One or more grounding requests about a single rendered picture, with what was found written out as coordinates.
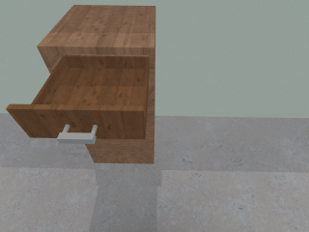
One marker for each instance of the drawer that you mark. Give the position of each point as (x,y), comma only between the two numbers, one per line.
(85,90)

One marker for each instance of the cabinet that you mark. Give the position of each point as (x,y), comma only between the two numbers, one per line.
(109,30)

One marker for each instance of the handle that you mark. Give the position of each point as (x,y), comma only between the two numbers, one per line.
(66,137)

